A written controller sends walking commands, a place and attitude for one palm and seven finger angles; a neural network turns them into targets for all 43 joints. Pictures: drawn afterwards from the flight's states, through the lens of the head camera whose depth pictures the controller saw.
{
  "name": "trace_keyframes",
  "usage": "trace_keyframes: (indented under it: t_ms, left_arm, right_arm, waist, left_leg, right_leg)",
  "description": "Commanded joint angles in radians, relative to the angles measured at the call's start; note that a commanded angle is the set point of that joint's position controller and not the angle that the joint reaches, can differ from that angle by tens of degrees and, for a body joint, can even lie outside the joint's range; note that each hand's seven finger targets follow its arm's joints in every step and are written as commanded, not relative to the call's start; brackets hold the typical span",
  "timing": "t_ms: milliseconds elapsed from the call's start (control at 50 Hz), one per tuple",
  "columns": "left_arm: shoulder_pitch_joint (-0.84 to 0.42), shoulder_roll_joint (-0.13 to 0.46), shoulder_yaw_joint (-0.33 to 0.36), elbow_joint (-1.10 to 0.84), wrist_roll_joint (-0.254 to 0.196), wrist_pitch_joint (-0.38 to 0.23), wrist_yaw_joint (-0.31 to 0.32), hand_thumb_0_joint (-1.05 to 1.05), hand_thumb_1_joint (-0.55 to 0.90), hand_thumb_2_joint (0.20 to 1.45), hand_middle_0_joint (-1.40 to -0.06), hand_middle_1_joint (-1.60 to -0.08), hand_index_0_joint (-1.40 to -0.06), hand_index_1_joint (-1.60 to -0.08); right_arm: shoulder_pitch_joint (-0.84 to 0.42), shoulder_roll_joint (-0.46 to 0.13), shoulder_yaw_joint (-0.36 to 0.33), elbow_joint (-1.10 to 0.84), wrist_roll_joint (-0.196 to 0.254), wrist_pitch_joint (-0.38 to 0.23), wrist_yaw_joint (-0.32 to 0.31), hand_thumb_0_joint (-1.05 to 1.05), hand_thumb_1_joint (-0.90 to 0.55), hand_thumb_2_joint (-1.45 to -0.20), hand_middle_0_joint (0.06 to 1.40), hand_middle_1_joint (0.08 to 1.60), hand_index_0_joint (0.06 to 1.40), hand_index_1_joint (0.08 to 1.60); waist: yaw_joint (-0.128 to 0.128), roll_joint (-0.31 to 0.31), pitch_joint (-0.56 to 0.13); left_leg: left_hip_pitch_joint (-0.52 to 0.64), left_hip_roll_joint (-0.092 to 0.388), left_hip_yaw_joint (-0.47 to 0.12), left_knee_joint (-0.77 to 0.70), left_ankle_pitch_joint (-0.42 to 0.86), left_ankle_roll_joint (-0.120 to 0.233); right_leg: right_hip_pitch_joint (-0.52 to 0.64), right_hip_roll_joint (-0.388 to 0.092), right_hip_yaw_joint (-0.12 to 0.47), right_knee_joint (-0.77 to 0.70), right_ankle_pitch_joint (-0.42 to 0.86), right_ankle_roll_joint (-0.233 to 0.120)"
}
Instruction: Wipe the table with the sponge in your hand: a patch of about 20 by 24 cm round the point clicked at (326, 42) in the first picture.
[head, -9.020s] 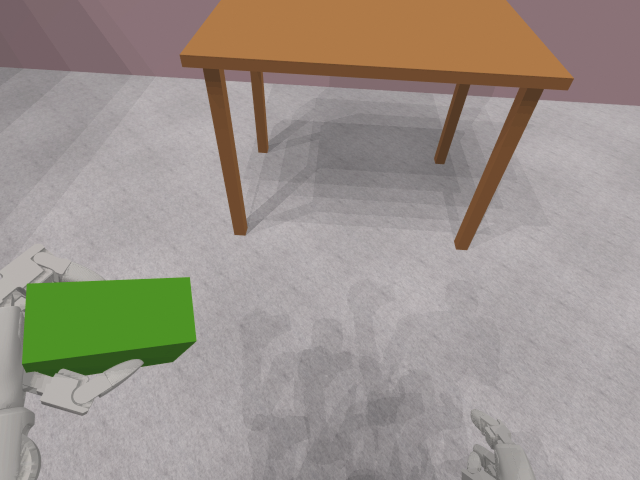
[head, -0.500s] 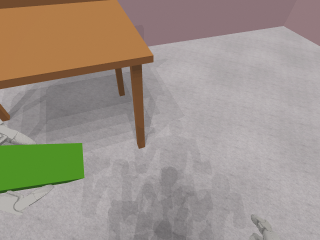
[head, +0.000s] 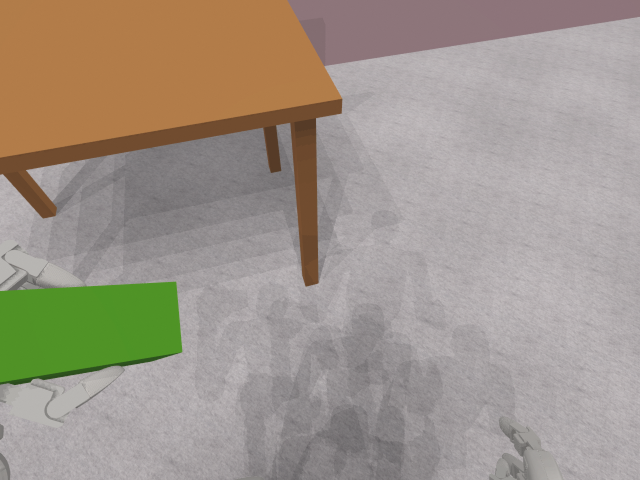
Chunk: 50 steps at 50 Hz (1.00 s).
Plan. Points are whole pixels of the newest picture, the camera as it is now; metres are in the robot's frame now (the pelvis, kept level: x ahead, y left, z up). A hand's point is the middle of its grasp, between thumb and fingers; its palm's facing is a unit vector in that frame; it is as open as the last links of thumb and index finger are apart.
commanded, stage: take the last steps up to it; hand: left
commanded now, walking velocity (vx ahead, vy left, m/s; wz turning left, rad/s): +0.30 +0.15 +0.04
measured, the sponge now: (115, 330) +0.22 +0.20 +0.14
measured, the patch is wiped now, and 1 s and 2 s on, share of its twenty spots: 0.00 0.00 0.00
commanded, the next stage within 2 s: come to a stop and stand still in 0.78 s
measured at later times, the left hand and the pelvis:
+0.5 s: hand (85, 232) +0.32 +0.27 +0.16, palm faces +0.40 -0.77 -0.50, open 10.2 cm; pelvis +0.11 +0.02 +0.00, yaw +1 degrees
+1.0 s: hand (72, 148) +0.43 +0.32 +0.17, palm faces +0.35 -0.81 -0.47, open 10.2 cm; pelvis +0.21 +0.09 +0.00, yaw +0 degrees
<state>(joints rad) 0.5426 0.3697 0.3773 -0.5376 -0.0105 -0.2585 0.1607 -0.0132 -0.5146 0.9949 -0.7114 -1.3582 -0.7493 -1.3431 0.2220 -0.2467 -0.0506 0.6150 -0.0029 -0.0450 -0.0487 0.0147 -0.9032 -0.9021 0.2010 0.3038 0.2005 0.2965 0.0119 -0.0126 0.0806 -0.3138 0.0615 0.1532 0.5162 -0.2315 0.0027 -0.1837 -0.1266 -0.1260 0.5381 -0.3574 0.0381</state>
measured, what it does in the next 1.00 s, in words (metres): walks ahead: left foot, then right foot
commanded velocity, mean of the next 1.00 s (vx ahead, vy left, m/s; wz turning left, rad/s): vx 0.18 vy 0.11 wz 0.02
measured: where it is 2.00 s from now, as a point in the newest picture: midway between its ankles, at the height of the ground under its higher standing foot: (281, 473)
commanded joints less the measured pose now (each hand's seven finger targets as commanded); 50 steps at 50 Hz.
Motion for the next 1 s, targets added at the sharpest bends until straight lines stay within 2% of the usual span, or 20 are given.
trace_keyframes:
  t_ms: [0,20,60,120,180,240,260,300,340,380,440,600,640,660,680,700,720,760,840,980]
  left_arm:
    - [-0.16,0.146,0.077,-0.246,-0.009,-0.055,0.025,0.0,0.1,1.3,-1.2,-1.6,-1.2,-1.6]
    - [-0.167,0.169,0.08,-0.238,0.005,-0.059,0.027,0.0,0.1,1.3,-1.2,-1.6,-1.2,-1.6]
    - [-0.179,0.226,0.121,-0.219,0.0,-0.05,0.018,0.0,0.1,1.3,-1.2,-1.6,-1.2,-1.6]
    - [-0.118,0.174,0.097,-0.299,-0.013,-0.05,0.014,0.0,0.1,1.3,-1.2,-1.6,-1.2,-1.6]
    - [-0.062,0.177,0.112,-0.312,-0.022,-0.052,0.014,0.0,0.1,1.3,-1.2,-1.6,-1.2,-1.6]
    - [-0.036,0.169,0.13,-0.175,-0.024,-0.03,0.015,0.0,0.1,1.3,-1.2,-1.6,-1.2,-1.6]
    - [-0.019,0.167,0.134,-0.123,-0.021,-0.021,0.012,0.0,0.1,1.3,-1.2,-1.6,-1.2,-1.6]
    - [-0.063,0.209,0.164,-0.053,-0.02,-0.012,0.004,0.0,0.1,1.3,-1.2,-1.6,-1.2,-1.6]
    - [-0.11,0.181,0.151,-0.004,-0.035,-0.024,-0.013,0.0,0.1,1.3,-1.2,-1.6,-1.2,-1.6]
    - [-0.086,0.174,0.146,0.002,-0.033,-0.044,-0.023,0.0,0.1,1.3,-1.2,-1.6,-1.2,-1.6]
    - [-0.132,0.155,0.087,-0.057,-0.012,-0.066,-0.022,0.0,0.1,1.3,-1.2,-1.6,-1.2,-1.6]
    - [-0.081,0.237,0.174,-0.285,-0.007,-0.059,0.033,0.0,0.1,1.3,-1.2,-1.6,-1.2,-1.6]
    - [-0.077,0.226,0.185,-0.292,-0.01,-0.061,0.038,0.0,0.1,1.3,-1.2,-1.6,-1.2,-1.6]
    - [-0.04,0.198,0.17,-0.27,-0.016,-0.064,0.037,0.0,0.1,1.3,-1.2,-1.6,-1.2,-1.6]
    - [-0.059,0.188,0.163,-0.303,-0.016,-0.074,0.037,0.0,0.1,1.3,-1.2,-1.6,-1.2,-1.6]
    - [-0.059,0.19,0.164,-0.28,-0.017,-0.081,0.037,0.0,0.1,1.3,-1.2,-1.6,-1.2,-1.6]
    - [-0.068,0.211,0.167,-0.186,-0.01,-0.077,0.031,0.0,0.1,1.3,-1.2,-1.6,-1.2,-1.6]
    - [-0.081,0.226,0.191,-0.143,-0.029,-0.064,0.016,0.0,0.1,1.3,-1.2,-1.6,-1.2,-1.6]
    - [-0.041,0.162,0.12,-0.238,-0.032,-0.059,-0.006,0.0,0.1,1.3,-1.2,-1.6,-1.2,-1.6]
    - [-0.069,0.205,0.141,-0.263,-0.035,-0.003,0.015,0.0,0.1,1.3,-1.2,-1.6,-1.2,-1.6]
  right_arm:
    - [-0.064,-0.091,-0.044,-0.161,0.011,-0.066,-0.012,0.0,-0.9,-0.9,0.2,0.3,0.2,0.3]
    - [-0.064,-0.08,-0.04,-0.171,0.014,-0.074,-0.007,0.0,-0.9,-0.9,0.2,0.3,0.2,0.3]
    - [-0.084,-0.064,-0.029,-0.138,0.012,-0.087,-0.007,0.0,-0.9,-0.9,0.2,0.3,0.2,0.3]
    - [-0.085,-0.061,-0.026,-0.129,0.028,-0.109,0.003,0.0,-0.9,-0.9,0.2,0.3,0.2,0.3]
    - [-0.086,-0.057,-0.012,-0.133,0.018,-0.127,0.01,0.0,-0.9,-0.9,0.2,0.3,0.2,0.3]
    - [-0.083,-0.056,-0.008,-0.118,0.014,-0.113,0.0,0.0,-0.9,-0.9,0.2,0.3,0.2,0.3]
    - [-0.087,-0.053,-0.009,-0.116,0.019,-0.098,-0.002,0.0,-0.9,-0.9,0.2,0.3,0.2,0.3]
    - [-0.119,-0.039,-0.008,-0.146,0.014,-0.074,0.003,0.0,-0.9,-0.9,0.2,0.3,0.2,0.3]
    - [-0.101,-0.059,-0.021,-0.112,0.011,-0.063,0.014,0.0,-0.9,-0.9,0.2,0.3,0.2,0.3]
    - [-0.124,-0.039,0.002,-0.1,0.009,-0.044,0.013,0.0,-0.9,-0.9,0.2,0.3,0.2,0.3]
    - [-0.133,-0.047,0.007,-0.099,0.006,-0.03,0.023,0.0,-0.9,-0.9,0.2,0.3,0.2,0.3]
    - [-0.104,-0.028,-0.022,-0.173,0.002,-0.069,0.008,0.0,-0.9,-0.9,0.2,0.3,0.2,0.3]
    - [-0.077,-0.036,-0.035,-0.174,0.004,-0.061,-0.002,0.0,-0.9,-0.9,0.2,0.3,0.2,0.3]
    - [-0.058,-0.056,-0.047,-0.177,0.01,-0.059,-0.008,0.0,-0.9,-0.9,0.2,0.3,0.2,0.3]
    - [-0.061,-0.074,-0.054,-0.182,0.015,-0.058,-0.004,0.0,-0.9,-0.9,0.2,0.3,0.2,0.3]
    - [-0.052,-0.081,-0.057,-0.187,0.017,-0.061,0.0,0.0,-0.9,-0.9,0.2,0.3,0.2,0.3]
    - [-0.038,-0.084,-0.054,-0.185,0.019,-0.065,0.009,0.0,-0.9,-0.9,0.2,0.3,0.2,0.3]
    - [-0.076,-0.078,-0.049,-0.152,0.021,-0.066,0.001,0.0,-0.9,-0.9,0.2,0.3,0.2,0.3]
    - [-0.076,-0.061,-0.027,-0.143,0.029,-0.085,0.015,0.0,-0.9,-0.9,0.2,0.3,0.2,0.3]
    - [-0.074,-0.043,0.026,-0.156,0.011,-0.099,-0.008,0.0,-0.9,-0.9,0.2,0.3,0.2,0.3]
  waist:
    - [-0.034,0.298,-0.247]
    - [-0.027,0.262,-0.226]
    - [-0.02,0.228,-0.182]
    - [-0.008,0.279,-0.158]
    - [-0.01,0.301,-0.174]
    - [0.001,0.178,-0.194]
    - [0.008,0.069,-0.216]
    - [0.005,-0.349,-0.192]
    - [-0.018,-0.241,-0.112]
    - [-0.012,-0.112,-0.1]
    - [-0.021,-0.115,-0.117]
    - [0.019,-0.163,-0.211]
    - [-0.008,-0.069,-0.256]
    - [-0.026,0.075,-0.294]
    - [-0.024,0.294,-0.319]
    - [-0.017,0.393,-0.315]
    - [-0.03,0.247,-0.245]
    - [-0.017,0.226,-0.217]
    - [-0.011,0.238,-0.198]
    - [-0.011,0.176,-0.244]
  left_leg:
    - [0.443,0.259,-0.363,-0.139,0.312,0.168]
    - [0.411,0.321,-0.461,-0.176,0.361,0.233]
    - [0.307,0.318,-0.445,-0.192,0.198,0.269]
    - [0.239,0.22,-0.236,-0.185,0.193,0.21]
    - [0.156,0.181,-0.163,-0.18,0.225,0.163]
    - [0.071,0.162,-0.118,-0.042,0.13,0.113]
    - [0.013,0.129,-0.083,0.105,0.083,0.09]
    - [-0.398,-0.055,-0.048,0.61,-0.316,0.005]
    - [-0.435,0.007,-0.209,0.788,-0.202,-0.021]
    - [-0.447,0.027,-0.188,0.792,-0.119,-0.035]
    - [-0.401,0.036,-0.132,0.667,-0.046,-0.036]
    - [-0.047,-0.027,0.044,0.074,0.012,-0.007]
    - [0.118,-0.059,0.081,-0.071,0.115,-0.01]
    - [0.241,-0.027,0.035,-0.114,0.159,-0.002]
    - [0.383,0.128,-0.156,-0.109,0.339,0.066]
    - [0.439,0.315,-0.425,-0.121,0.556,0.186]
    - [0.326,0.335,-0.46,-0.16,0.463,0.227]
    - [0.258,0.317,-0.388,-0.162,0.321,0.241]
    - [0.146,0.199,-0.187,-0.17,0.318,0.182]
    - [0.184,0.218,-0.151,-0.071,0.469,0.073]
  right_leg:
    - [-0.326,0.053,-0.016,0.442,-0.148,-0.008]
    - [-0.389,0.073,0.036,0.599,-0.298,-0.024]
    - [-0.432,0.008,0.095,0.633,-0.243,-0.018]
    - [-0.368,0.012,0.034,0.458,-0.131,-0.01]
    - [-0.205,0.053,-0.034,0.254,-0.046,-0.01]
    - [0.003,0.083,-0.065,0.005,0.046,-0.019]
    - [0.094,0.04,-0.005,-0.095,0.114,-0.041]
    - [0.278,-0.346,0.647,-0.25,0.252,-0.217]
    - [0.156,-0.344,0.587,-0.281,0.169,-0.205]
    - [0.144,-0.261,0.366,-0.229,0.367,-0.182]
    - [0.134,-0.209,0.141,-0.202,0.586,-0.146]
    - [0.174,-0.189,0.089,-0.102,0.696,-0.146]
    - [0.137,-0.138,0.047,0.025,0.628,-0.105]
    - [0.083,-0.102,0.013,0.187,0.52,-0.076]
    - [-0.108,0.001,-0.037,0.396,0.137,-0.033]
    - [-0.311,0.079,0.007,0.601,-0.322,-0.02]
    - [-0.358,0.091,0.067,0.696,-0.333,-0.038]
    - [-0.411,0.017,0.082,0.683,-0.236,-0.016]
    - [-0.292,0.034,0.012,0.431,-0.078,-0.002]
    - [-0.051,0.095,0.005,-0.013,0.11,-0.006]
